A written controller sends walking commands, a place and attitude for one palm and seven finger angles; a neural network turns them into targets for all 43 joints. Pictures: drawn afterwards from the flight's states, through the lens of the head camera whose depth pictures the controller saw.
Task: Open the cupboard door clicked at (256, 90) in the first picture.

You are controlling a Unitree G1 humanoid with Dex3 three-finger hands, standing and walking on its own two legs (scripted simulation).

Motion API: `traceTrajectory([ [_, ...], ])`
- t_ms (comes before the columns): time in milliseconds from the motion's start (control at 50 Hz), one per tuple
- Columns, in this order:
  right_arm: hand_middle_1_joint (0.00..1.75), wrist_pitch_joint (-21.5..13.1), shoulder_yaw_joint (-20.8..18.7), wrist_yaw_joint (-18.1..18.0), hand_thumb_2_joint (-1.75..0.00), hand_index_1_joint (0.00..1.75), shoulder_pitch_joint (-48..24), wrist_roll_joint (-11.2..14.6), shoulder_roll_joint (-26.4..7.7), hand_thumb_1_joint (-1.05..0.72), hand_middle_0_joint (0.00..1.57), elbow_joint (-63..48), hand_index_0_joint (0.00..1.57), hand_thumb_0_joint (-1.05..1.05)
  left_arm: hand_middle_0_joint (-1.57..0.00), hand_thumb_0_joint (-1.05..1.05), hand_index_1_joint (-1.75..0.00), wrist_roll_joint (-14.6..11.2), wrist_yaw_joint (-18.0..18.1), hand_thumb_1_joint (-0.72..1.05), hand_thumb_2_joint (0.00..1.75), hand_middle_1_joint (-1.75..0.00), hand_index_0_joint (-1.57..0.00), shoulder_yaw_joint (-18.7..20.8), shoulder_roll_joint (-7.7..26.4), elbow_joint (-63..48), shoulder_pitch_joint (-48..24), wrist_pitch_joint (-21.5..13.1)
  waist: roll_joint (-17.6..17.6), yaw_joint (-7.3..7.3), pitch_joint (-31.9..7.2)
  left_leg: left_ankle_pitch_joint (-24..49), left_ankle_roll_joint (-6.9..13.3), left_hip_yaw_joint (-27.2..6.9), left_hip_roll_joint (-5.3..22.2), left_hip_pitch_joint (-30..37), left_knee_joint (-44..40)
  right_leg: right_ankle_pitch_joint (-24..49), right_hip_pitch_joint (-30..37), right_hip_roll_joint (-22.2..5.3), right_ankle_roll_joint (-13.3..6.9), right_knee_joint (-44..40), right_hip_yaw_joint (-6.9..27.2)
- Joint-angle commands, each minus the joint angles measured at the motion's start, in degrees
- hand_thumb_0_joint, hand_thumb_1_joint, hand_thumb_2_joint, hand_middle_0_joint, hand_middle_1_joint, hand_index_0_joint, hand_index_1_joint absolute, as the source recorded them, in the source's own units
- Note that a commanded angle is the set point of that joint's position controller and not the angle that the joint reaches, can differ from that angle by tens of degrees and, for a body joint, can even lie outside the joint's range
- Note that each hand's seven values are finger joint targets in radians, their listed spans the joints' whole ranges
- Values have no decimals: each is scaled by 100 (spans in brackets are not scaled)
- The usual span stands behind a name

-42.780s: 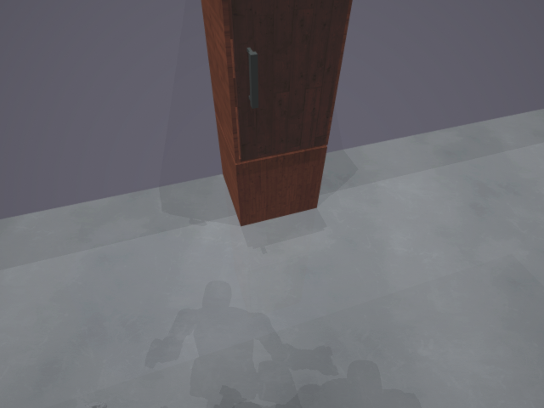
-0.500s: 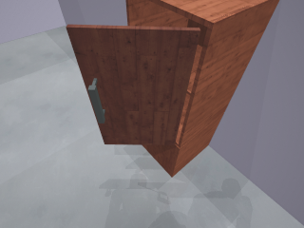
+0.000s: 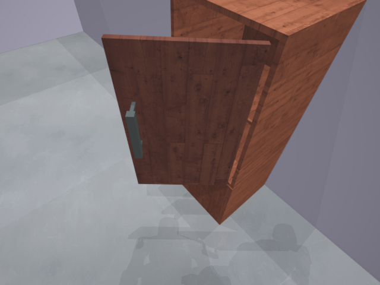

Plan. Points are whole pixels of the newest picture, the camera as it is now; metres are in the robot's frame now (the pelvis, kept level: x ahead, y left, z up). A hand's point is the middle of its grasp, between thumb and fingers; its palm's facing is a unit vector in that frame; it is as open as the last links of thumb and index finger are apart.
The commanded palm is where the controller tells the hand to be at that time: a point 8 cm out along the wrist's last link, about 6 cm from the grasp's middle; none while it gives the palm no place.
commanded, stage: come to a stop and stand still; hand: left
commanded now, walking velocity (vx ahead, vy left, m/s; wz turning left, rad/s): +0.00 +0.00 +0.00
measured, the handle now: (136, 131) +0.50 +0.19 -0.01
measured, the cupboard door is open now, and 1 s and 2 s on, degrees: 50 50 50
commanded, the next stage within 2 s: look again from close up in 0.10 s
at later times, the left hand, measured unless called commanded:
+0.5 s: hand out of the picture +0.01 +0.18 -0.18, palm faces +0.01 -0.98 -0.19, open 7.4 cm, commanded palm none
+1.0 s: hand (107, 244) +0.20 +0.18 -0.01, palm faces +0.22 -0.97 -0.05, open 7.7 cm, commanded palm +0.11 +0.24 -0.06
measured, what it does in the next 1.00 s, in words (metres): stands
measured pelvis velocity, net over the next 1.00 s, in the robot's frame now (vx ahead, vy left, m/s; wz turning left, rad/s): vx -0.03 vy -0.03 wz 0.03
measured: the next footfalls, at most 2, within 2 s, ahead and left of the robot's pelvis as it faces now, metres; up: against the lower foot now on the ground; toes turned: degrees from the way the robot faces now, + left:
none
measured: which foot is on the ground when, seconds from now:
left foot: down 0.00-1.00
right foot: down 0.00-1.00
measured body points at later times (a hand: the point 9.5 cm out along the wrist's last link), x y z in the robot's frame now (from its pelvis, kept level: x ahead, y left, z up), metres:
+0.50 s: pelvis +0.00 +0.00 +0.00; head +0.01 +0.01 +0.45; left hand +0.01 +0.23 -0.16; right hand +0.03 -0.24 -0.15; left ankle -0.01 +0.07 -0.74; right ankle -0.03 -0.15 -0.74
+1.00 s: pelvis -0.03 -0.03 -0.03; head -0.02 -0.03 +0.42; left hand +0.18 +0.23 +0.00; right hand +0.12 -0.27 -0.12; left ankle -0.01 +0.07 -0.74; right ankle -0.02 -0.13 -0.74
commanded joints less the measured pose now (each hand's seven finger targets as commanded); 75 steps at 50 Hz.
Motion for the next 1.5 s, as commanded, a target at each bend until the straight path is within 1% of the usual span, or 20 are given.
traceTrajectory([
  [0,30,-76,-172,-39,-90,30,170,44,-733,-90,20,-156,20,0,-20,0,-30,12,58,90,90,-30,-20,102,544,-179,312,-51,97,4,-43,1864,-62,-730,858,114,-558,1178,-21,-287,-312,-223,158],
  [720,30,-59,-171,-18,-90,30,-77,56,-773,-90,20,85,20,0,-20,0,-30,19,28,90,90,-30,-20,82,583,5,279,-58,142,25,84,1099,-118,-749,838,141,-890,914,-105,-365,-313,-574,277],
  [740,30,-75,-181,18,-90,30,-180,116,-888,-90,20,-266,20,0,-20,0,-30,91,241,90,90,-30,-20,24,475,144,625,-165,374,45,-16,2744,-290,-617,977,139,104,1901,-216,-472,-249,-406,284],
  [760,30,-877,-407,-166,-90,30,190,368,-1629,-90,20,-2226,20,0,-20,0,-32,-1012,323,88,89,-32,-20,1365,2233,-8940,-3529,-1306,1361,-522,-3072,3354,-577,-739,436,1907,-285,2176,-4,145,-371,145,-429],
  [780,30,-1429,-201,-349,-90,30,-356,314,-1089,-90,20,-2000,20,0,-20,0,-33,-548,515,85,88,-33,-20,1074,1700,-7545,-816,-1010,1866,27,-2822,4040,-591,-744,841,2263,-409,684,-563,204,-433,748,-388],
  [800,30,-1535,-272,-280,-90,30,-376,374,-802,-90,20,-1903,20,0,-21,0,-34,-749,616,83,87,-34,-21,296,303,-6387,822,-244,1442,-132,-1786,3232,-754,-772,728,1181,-606,-256,-1062,186,-316,978,-571],
  [820,30,-1534,-350,-255,-90,30,-160,382,-918,-90,20,-1814,20,0,-21,0,-36,-971,510,81,86,-36,-21,96,-278,-6183,565,-259,640,-314,-716,2425,-640,-720,679,476,-516,-240,-1332,180,-285,839,-607],
  [840,30,-1579,-430,-214,-90,30,-355,338,-1112,-90,20,-2176,20,0,-21,0,-37,-1027,391,78,85,-37,-21,389,47,-6300,-16,-590,429,-358,-16,1360,-523,-777,551,-232,-167,-226,-1614,193,-312,595,-689],
  [860,30,-1566,-459,-180,-90,30,-361,225,-1265,-90,20,-2326,20,0,-21,0,-39,-1027,243,76,84,-39,-21,859,409,-5963,47,-985,143,-362,-49,556,-479,-758,409,-775,226,-112,-1871,206,-340,469,-768],
  [900,30,-1528,-534,-105,-90,30,-521,169,-1225,-90,20,-2644,20,0,-21,0,-42,-1144,-253,71,82,-42,-21,1345,417,-4863,1069,-1848,-737,-35,-259,126,-442,-609,261,-1745,1010,-304,-2298,254,-374,971,-818],
  [920,30,-1525,-552,-51,-90,30,-648,139,-1169,-90,20,-2789,20,0,-22,0,-43,-1270,-598,69,81,-43,-22,1302,112,-4457,1530,-2327,-1252,116,-478,15,-467,-541,250,-2214,1396,-510,-2662,289,-378,1419,-832],
  [960,30,-1570,-639,83,-90,30,-835,134,-1204,-90,20,-3103,20,0,-22,0,-47,-1541,-1420,64,79,-47,-22,1448,196,-4398,1561,-3298,-1041,282,-889,-237,-490,-381,165,-3003,2144,-698,-3149,267,-403,2082,-595],
  [1000,30,-1594,-687,173,-90,30,-830,230,-1263,-90,20,-3462,20,0,-22,0,-50,-1713,-2206,60,77,-50,-22,1975,841,-4207,1510,-3783,-104,386,-1203,-271,-479,-273,77,-3406,2649,-659,-3136,169,-490,2403,-190],
  [1040,30,-1550,-664,121,-90,30,-1014,333,-1299,-90,20,-3959,20,0,-22,0,-53,-2020,-2579,55,75,-53,-22,2146,1090,-4865,1184,-3485,-46,424,-1794,-547,-374,-105,11,-3664,2855,-1097,-2918,116,-392,2335,160],
  [1120,30,-1493,-578,-133,-90,30,-716,380,-1216,-90,20,-4245,20,0,-23,0,-58,-2307,-2443,46,71,-58,-23,2447,1603,-6499,-273,-3075,231,108,-2056,-906,-242,-213,138,-3876,3299,-2108,-2998,42,-215,1908,816],
  [1200,30,-1578,-484,-314,-90,30,-361,265,-1176,-90,20,-3884,20,0,-24,0,-64,-2117,-2203,36,67,-64,-24,2076,1540,-7522,-1041,-3390,556,-297,-2191,-363,-149,-417,308,-3519,3508,-988,-3186,189,-251,2213,611],
  [1240,30,-1614,-475,-359,-90,30,-328,279,-1178,-90,20,-3636,20,0,-24,0,-68,-2063,-2322,32,65,-68,-24,2038,1489,-7023,-710,-3323,627,-322,-2058,-235,-165,-458,337,-3547,3516,-567,-3238,211,-245,2298,487],
  [1300,30,-1624,-422,-412,-90,30,-341,325,-1238,-90,20,-3520,20,0,-25,0,-72,-2185,-2671,25,62,-72,-25,2151,1640,-6294,-693,-2935,548,-267,-1966,-196,-168,-505,328,-3751,3501,-522,-3049,203,-208,2227,546],
  [1400,30,-1540,-395,-397,-90,30,-401,361,-1208,-90,20,-3645,20,0,-25,0,-80,-2476,-2866,13,57,-80,-25,2801,1945,-5768,-276,-2213,106,100,-2441,145,-203,-533,300,-3696,3223,78,-2183,49,-56,2066,632],
  [1480,30,-1532,-444,-301,-90,30,-334,327,-1147,-90,20,-3622,20,0,-26,0,-86,-2467,-2664,4,53,-86,-26,2854,1740,-5839,-120,-2311,-70,123,-2460,387,-227,-510,289,-3472,2952,628,-2191,78,-42,2154,326],
])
